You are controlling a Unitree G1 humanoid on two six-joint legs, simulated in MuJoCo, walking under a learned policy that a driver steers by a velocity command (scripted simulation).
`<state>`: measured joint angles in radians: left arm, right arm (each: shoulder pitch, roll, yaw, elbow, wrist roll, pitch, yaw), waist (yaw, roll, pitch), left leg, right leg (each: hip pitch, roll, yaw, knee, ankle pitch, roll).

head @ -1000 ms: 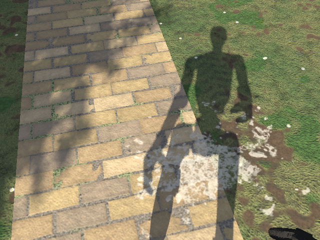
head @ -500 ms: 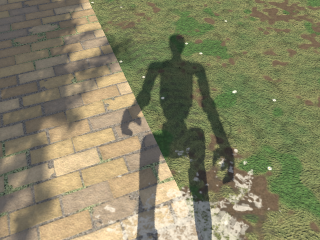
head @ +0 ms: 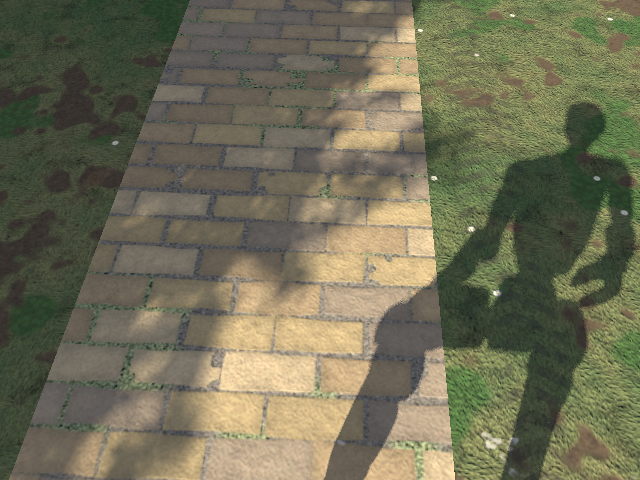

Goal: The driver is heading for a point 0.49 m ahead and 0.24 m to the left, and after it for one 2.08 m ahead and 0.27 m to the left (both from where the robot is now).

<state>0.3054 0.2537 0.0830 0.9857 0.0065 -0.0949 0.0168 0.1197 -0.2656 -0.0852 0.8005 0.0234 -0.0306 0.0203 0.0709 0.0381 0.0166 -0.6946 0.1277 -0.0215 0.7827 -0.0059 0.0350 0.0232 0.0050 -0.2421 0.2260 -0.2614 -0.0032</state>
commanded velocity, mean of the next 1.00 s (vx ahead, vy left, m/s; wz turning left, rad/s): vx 0.50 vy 0.00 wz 0.54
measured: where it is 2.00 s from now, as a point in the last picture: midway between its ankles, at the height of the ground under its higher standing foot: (217, 241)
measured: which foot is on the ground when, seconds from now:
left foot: up 0.00-0.12, down 0.14-0.66, up 0.68-1.00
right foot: down 0.00-0.16, up 0.18-0.64, down 0.66-1.00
